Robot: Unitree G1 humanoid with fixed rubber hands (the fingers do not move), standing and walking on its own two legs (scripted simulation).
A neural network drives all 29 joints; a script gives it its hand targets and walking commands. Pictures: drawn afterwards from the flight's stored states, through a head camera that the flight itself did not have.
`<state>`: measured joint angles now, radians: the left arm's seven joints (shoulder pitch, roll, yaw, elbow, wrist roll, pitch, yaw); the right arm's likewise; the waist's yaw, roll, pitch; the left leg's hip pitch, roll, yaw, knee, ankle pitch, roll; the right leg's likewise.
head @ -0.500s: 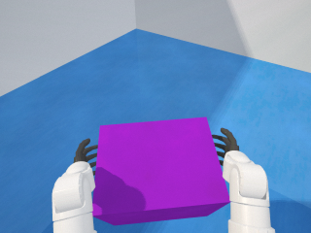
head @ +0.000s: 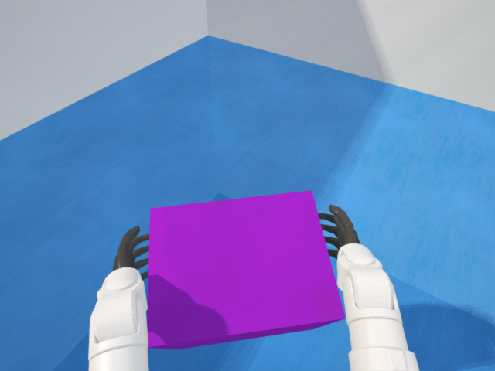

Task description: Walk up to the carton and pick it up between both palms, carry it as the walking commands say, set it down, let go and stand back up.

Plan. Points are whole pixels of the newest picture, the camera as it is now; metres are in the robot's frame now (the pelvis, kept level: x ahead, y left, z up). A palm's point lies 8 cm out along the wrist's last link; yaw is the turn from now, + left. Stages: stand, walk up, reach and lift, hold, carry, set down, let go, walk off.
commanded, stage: hold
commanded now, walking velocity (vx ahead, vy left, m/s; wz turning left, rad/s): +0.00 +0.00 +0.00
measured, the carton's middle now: (240, 275) +0.30 +0.05 -0.05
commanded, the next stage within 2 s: set down in 0.50 s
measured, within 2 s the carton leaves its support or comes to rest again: neither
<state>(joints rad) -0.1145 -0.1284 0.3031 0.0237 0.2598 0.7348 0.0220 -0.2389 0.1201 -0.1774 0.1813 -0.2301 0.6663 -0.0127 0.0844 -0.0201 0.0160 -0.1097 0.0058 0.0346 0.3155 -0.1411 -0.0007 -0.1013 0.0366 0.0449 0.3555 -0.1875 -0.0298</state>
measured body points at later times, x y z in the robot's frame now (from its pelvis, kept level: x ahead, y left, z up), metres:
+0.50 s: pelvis +0.02 +0.01 +0.01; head -0.02 +0.02 +0.45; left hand +0.28 +0.23 +0.03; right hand +0.34 -0.13 +0.05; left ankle +0.02 +0.12 -0.75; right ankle +0.01 -0.10 -0.75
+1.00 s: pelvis +0.01 +0.00 +0.00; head +0.02 +0.02 +0.45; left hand +0.27 +0.24 -0.02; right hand +0.34 -0.12 +0.00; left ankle +0.02 +0.12 -0.75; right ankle +0.01 -0.10 -0.75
